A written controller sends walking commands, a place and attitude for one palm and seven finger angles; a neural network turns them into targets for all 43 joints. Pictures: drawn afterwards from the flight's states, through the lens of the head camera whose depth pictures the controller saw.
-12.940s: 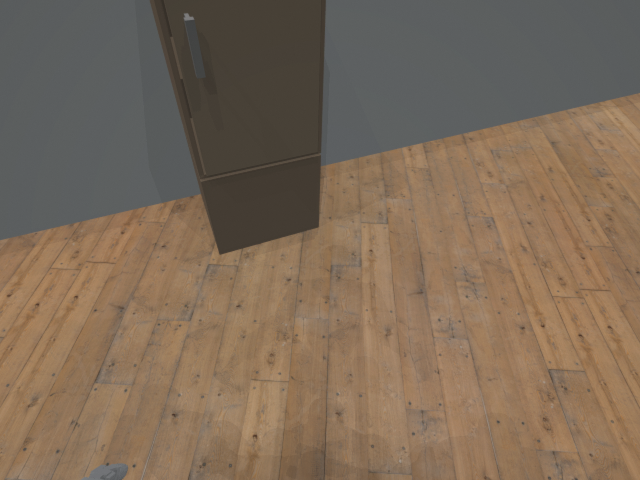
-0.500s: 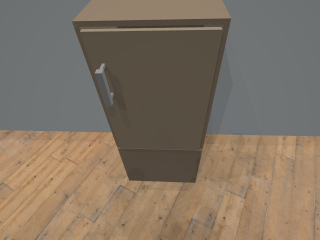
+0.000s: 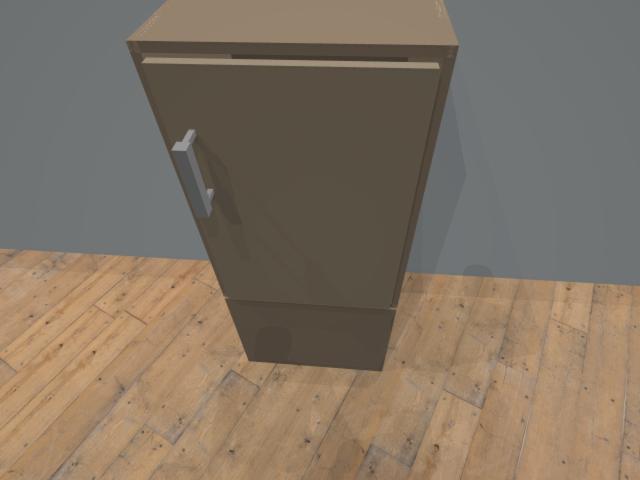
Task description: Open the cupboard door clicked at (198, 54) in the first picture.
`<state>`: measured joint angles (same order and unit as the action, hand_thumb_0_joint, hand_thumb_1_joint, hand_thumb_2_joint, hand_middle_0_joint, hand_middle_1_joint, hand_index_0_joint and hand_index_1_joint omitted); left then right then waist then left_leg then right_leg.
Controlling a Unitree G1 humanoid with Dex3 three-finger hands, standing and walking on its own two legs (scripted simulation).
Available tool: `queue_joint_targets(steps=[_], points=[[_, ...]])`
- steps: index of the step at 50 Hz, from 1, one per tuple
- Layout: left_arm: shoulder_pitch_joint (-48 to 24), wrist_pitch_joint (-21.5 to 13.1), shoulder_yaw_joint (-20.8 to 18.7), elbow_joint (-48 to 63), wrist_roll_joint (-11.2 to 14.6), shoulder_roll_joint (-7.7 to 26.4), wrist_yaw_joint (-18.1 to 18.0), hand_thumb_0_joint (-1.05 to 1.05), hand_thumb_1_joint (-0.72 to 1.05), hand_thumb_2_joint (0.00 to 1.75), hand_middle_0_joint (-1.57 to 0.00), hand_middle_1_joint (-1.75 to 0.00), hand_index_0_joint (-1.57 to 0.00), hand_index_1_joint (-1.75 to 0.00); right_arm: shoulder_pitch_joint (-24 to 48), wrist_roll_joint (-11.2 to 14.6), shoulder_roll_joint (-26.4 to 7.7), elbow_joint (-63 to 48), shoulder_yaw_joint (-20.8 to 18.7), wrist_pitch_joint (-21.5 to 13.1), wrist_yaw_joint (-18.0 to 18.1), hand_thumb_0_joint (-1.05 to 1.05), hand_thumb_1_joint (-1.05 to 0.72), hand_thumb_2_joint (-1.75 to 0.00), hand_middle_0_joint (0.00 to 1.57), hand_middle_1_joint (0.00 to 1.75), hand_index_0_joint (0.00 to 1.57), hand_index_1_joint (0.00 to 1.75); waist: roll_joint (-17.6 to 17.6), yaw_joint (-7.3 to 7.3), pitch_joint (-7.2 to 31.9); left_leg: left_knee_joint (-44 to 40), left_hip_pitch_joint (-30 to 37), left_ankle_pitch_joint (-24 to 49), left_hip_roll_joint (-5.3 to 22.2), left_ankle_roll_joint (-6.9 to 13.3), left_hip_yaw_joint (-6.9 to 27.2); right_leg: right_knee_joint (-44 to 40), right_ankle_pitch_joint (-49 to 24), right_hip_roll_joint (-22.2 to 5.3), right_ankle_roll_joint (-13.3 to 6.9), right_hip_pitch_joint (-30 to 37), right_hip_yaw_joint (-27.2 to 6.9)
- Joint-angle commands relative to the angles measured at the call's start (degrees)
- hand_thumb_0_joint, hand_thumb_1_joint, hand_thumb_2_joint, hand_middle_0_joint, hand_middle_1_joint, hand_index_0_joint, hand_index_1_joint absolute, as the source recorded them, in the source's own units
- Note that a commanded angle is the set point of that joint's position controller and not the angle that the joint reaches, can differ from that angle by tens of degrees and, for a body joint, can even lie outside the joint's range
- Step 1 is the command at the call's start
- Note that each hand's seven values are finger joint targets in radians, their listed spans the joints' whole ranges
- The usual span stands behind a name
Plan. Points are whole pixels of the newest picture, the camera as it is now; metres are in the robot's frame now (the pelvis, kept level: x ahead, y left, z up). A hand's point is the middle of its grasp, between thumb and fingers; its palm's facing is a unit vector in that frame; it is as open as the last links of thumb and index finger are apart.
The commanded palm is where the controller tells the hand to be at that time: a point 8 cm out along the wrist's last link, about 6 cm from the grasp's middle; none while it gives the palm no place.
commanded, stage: come to a stop and stand still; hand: left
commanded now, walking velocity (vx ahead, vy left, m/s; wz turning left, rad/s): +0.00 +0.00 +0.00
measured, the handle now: (197, 174) +0.55 +0.24 +0.07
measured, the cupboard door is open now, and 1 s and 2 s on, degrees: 0 0 0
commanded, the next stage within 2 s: look again from close up in 0.28 s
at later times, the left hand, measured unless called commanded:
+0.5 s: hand out of the picture +0.01 +0.15 -0.17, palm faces +0.05 -0.98 -0.21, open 7.3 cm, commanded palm none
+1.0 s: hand out of the picture +0.01 +0.15 -0.17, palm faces +0.07 -0.98 -0.19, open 7.3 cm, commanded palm +0.11 +0.20 -0.07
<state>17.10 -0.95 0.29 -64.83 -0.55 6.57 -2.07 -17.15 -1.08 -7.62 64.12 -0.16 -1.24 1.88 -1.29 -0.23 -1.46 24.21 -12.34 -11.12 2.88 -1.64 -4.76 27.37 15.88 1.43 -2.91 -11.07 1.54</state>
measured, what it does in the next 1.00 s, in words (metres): stands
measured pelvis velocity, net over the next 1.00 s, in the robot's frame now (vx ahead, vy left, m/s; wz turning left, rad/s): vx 0.03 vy -0.01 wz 0.02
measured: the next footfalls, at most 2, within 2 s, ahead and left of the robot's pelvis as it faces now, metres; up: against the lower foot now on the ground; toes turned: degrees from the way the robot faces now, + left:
none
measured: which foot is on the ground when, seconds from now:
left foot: down 0.00-1.00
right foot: down 0.00-1.00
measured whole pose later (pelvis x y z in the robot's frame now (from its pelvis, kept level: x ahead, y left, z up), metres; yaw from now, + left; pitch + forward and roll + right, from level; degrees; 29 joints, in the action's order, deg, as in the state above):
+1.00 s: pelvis +0.03 -0.01 +0.00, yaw +1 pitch -1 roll +1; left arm 17.1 -1.2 -0.3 -64.5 -0.4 7.1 -2.3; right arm -15.8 -1.1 -7.5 65.6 -0.1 -0.9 2.6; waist -0.1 0.3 -2.4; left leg 22.5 -8.9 -12.4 3.9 -3.1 -3.5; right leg 23.8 16.6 2.6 -4.0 -6.4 2.7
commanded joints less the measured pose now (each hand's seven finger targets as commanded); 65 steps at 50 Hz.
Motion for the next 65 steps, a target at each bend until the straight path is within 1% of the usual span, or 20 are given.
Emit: queue_joint_targets(steps=[1, 12, 29, 45, 49, 50, 51, 52, 53, 54, 55, 56, 57, 58, 59, 60, 61, 62, 63, 65], points=[[3.54, -1.17, -1.08, 1.79, -0.14, 5.99, -0.15, 0.0, 0.9, 0.9, -0.2, -0.3, -0.2, -0.3, -3.94, 0.25, -3.42, -1.1, -0.78, -0.32, 0.02, 0.0, -0.9, -0.9, 0.2, 0.3, 0.2, 0.3, 2.63, -0.15, -2.07, -2.34, 3.1, 3.9, 2.9, 2.06, 3.54, -7.53, -8.54, -7.17, -0.22, -4.25, -7.68], [3.87, -1.16, -1.37, 1.81, -0.04, 6.04, -0.19, 0.0, 0.9, 0.9, -0.2, -0.3, -0.2, -0.3, -2.92, 0.23, -3.79, -0.88, -0.75, -0.27, 0.35, 0.0, -0.9, -0.9, 0.2, 0.3, 0.2, 0.3, 0.96, 0.25, -1.99, -2.61, 4.14, 5.9, 3.24, 1.78, 3.35, -7.49, -12.8, -7.14, -0.24, -2.05, -6.81], [4.2, -1.23, -1.69, 1.97, -0.06, 6.45, -0.49, 0.0, 0.9, 0.9, -0.2, -0.3, -0.2, -0.3, -2.83, 0.22, -3.55, -0.12, -0.76, 0.0, 0.58, 0.0, -0.9, -0.9, 0.2, 0.3, 0.2, 0.3, 2.77, 0.38, -1.97, -2.01, 4.49, 7.62, 3.06, 1.33, 2.88, -7.53, -20.5, -7.45, 0.25, 0.9, -6.17], [4.24, -1.14, -1.58, 1.93, 0.02, 6.32, -0.41, 0.0, 0.9, 0.9, -0.2, -0.3, -0.2, -0.3, -2.36, 0.21, -3.86, 0.17, -0.73, -0.05, 0.66, 0.0, -0.9, -0.9, 0.2, 0.3, 0.2, 0.3, 0.68, 0.56, -2.55, -2.99, 5.33, 7.7, 3.49, 1.44, 3.54, -8.55, -16.2, -7.2, 0.15, 0.24, -5.88], [4.07, -1.18, -1.62, 1.9, -0.04, 6.29, -0.41, 0.0, 0.9, 0.9, -0.2, -0.3, -0.2, -0.3, -2.38, 0.23, -3.86, 0.31, -0.74, -0.07, 0.65, 0.0, -0.9, -0.9, 0.2, 0.3, 0.2, 0.3, 1.71, 0.58, -2.98, -3.21, 4.85, 7.53, 3.48, 1.48, 3.71, -8.61, -15.87, -7.11, 0.23, 0.35, -5.83], [10.54, -2.74, -2.06, -0.53, -0.95, 8.35, -2.7, 0.0, 0.9, 0.9, -0.2, -0.3, -0.2, -0.3, 5.4, 0.94, -6.18, -3.93, -1.2, -0.68, 0.07, 0.0, -0.9, -0.9, 0.2, 0.3, 0.2, 0.3, 5.31, 3.42, -2.94, 14.2, -2.41, 3.3, 2.8, 0.36, 0.17, -7.87, -53.89, -12.77, 6.11, 1.65, -12.58], [-34.48, -16.07, -1.38, 88.13, 12.39, 18.94, -0.16, 0.0, 0.88, 0.89, -0.2, -0.32, -0.2, -0.32, 3.3, 2.96, -17.48, -23.63, -0.78, -9.93, 2.74, 0.0, -0.9, -0.9, 0.2, 0.3, 0.2, 0.3, -4.94, -4.81, 24.89, 3.25, 11.81, 9.59, -2.99, 4.52, 2.37, -1.04, -41.25, -8.46, 2.3, 8.17, -8.08], [-11.02, -12.68, -4.36, 71.54, 7.5, 16.15, -2.53, 0.0, 0.85, 0.88, -0.2, -0.33, -0.2, -0.33, 6.44, 1.93, -11.84, -20.56, -0.54, -14.25, 4.38, 0.0, -0.9, -0.9, 0.2, 0.3, 0.2, 0.3, -16.48, 0.81, 25.48, 0.86, 15.94, 18.88, -2.55, 5.11, 0.32, 0.81, -27.51, -4.07, 0.41, 8.03, -5.52], [-9.63, -9.62, -3.04, 68.87, 8.02, 13.8, -5.57, 0.0, 0.83, 0.87, -0.21, -0.34, -0.21, -0.34, 6.9, 2.54, -12.64, -18.52, -1.46, -15.37, 4.58, 0.0, -0.9, -0.9, 0.2, 0.3, 0.2, 0.3, -16.16, 0.55, 18.52, 1.95, 10.93, 16.18, -1.8, 3.24, 1.94, -1.01, -15.95, -3.65, 0.58, 2.65, -2.4], [7.4, -3.22, 3.73, 53.15, 8.06, 0.56, -5.42, 0.0, 0.81, 0.86, -0.21, -0.36, -0.21, -0.36, 4.93, 3.86, -9.4, -17.87, -1.44, -15.52, 3.99, 0.0, -0.9, -0.9, 0.2, 0.3, 0.2, 0.3, -6.44, -0.88, 9.9, 1.45, 5.33, 13.33, -0.31, 3.94, 3.28, -1.27, -13.88, -3.34, 1.39, -1.13, -0.42], [-2.25, -4.46, 6.0, 66.2, 11.0, -0.8, -3.84, 0.0, 0.78, 0.85, -0.21, -0.37, -0.21, -0.37, 5.59, 4.99, -11.29, -22.61, -1.57, -16.14, 4.19, 0.0, -0.9, -0.9, 0.2, 0.3, 0.2, 0.3, 1.76, -1.8, 4.03, 2.35, 2.48, 10.63, -0.14, 4.38, 4.95, -0.75, -13.72, -3.17, 2.71, -4.21, 0.38], [-1.1, -7.21, 3.17, 68.11, 11.47, 2.59, -2.46, 0.0, 0.76, 0.84, -0.21, -0.39, -0.21, -0.39, 6.02, 4.85, -12.85, -23.19, -2.65, -17.37, 4.88, 0.0, -0.9, -0.9, 0.2, 0.3, 0.2, 0.3, 8.62, -2.68, 4.76, 5.48, 2.21, 7.36, -1.05, 4.88, 3.64, -1.21, -11.26, -2.98, 3.66, -8.82, 0.34], [-0.07, -10.0, 2.83, 67.23, 11.14, 3.32, -1.1, 0.0, 0.74, 0.83, -0.21, -0.4, -0.21, -0.4, 6.3, 3.57, -13.91, -24.37, -2.65, -18.46, 4.94, 0.0, -0.9, -0.9, 0.2, 0.3, 0.2, 0.3, 12.62, -3.44, 2.98, 7.76, -0.1, 3.25, -2.04, 5.0, 3.99, -1.44, -6.66, -3.24, 4.43, -13.07, -0.04], [0.82, -11.87, 1.9, 63.32, 10.53, 3.51, 0.08, 0.0, 0.71, 0.82, -0.21, -0.42, -0.21, -0.42, 5.93, 3.27, -14.06, -25.95, -2.72, -18.79, 4.54, 0.0, -0.9, -0.9, 0.2, 0.3, 0.2, 0.3, 12.71, -3.63, -0.08, 9.54, -3.56, 0.48, -2.87, 4.68, 4.58, -0.57, -1.98, -3.29, 4.36, -16.49, -0.04], [-0.17, -14.4, 2.32, 60.57, 10.35, 1.79, 1.77, 0.0, 0.69, 0.81, -0.22, -0.43, -0.22, -0.43, 5.27, 2.56, -13.96, -27.17, -3.01, -18.86, 4.02, 0.0, -0.9, -0.9, 0.2, 0.3, 0.2, 0.3, 16.57, -3.82, -0.49, 11.34, -7.56, -2.18, -3.58, 3.9, 5.05, 0.98, 3.27, -2.93, 4.49, -20.05, 0.33], [5.03, -17.4, 1.36, 55.96, 11.01, 0.28, 4.16, 0.0, 0.67, 0.8, -0.22, -0.45, -0.22, -0.45, 6.42, 2.07, -13.65, -28.73, -3.4, -19.07, 3.42, 0.0, -0.9, -0.9, 0.2, 0.3, 0.2, 0.3, 19.1, -1.63, -1.49, 13.02, -12.35, -4.75, -3.62, 3.14, 5.33, 3.18, 7.19, -2.7, 4.27, -22.28, 0.59], [10.46, -20.86, 0.65, 53.37, 11.93, -0.46, 7.09, 0.0, 0.64, 0.79, -0.22, -0.47, -0.22, -0.47, 7.69, 1.73, -13.7, -30.26, -3.64, -19.31, 2.52, 0.0, -0.9, -0.9, 0.2, 0.3, 0.2, 0.3, 20.36, 0.37, -0.45, 14.89, -16.49, -5.92, -3.71, 2.54, 5.38, 5.78, 7.65, -2.78, 3.99, -22.83, 0.16], [15.35, -24.16, -2.51, 52.24, 13.0, 1.57, 10.23, 0.0, 0.62, 0.78, -0.22, -0.48, -0.22, -0.48, 8.55, 1.53, -13.78, -31.65, -4.02, -19.16, 1.6, 0.0, -0.9, -0.9, 0.2, 0.3, 0.2, 0.3, 20.89, 2.34, 2.23, 16.95, -19.61, -5.77, -3.91, 1.93, 5.21, 8.32, 4.87, -3.15, 3.86, -21.26, -0.96], [20.4, -26.54, -6.62, 49.91, 13.78, 4.77, 14.25, 0.0, 0.6, 0.77, -0.22, -0.5, -0.22, -0.5, 8.87, 1.83, -14.02, -33.12, -4.48, -18.43, 0.24, 0.0, -0.9, -0.9, 0.2, 0.3, 0.2, 0.3, 14.38, 5.01, 4.42, 18.65, -20.39, -3.24, -4.6, 1.17, 4.49, 11.5, -1.52, -3.58, 2.9, -18.04, -2.3], [15.7, -31.95, -9.46, 54.41, 14.54, 9.05, 21.67, 0.0, 0.55, 0.75, -0.22, -0.53, -0.22, -0.53, 10.75, 1.65, -14.89, -36.75, -4.76, -17.32, -1.33, 0.0, -0.9, -0.9, 0.2, 0.3, 0.2, 0.3, 7.95, 4.14, 9.79, 23.06, -22.85, -0.89, -5.29, 0.64, 3.21, 17.45, -9.96, -4.29, 1.88, -17.01, -2.67]])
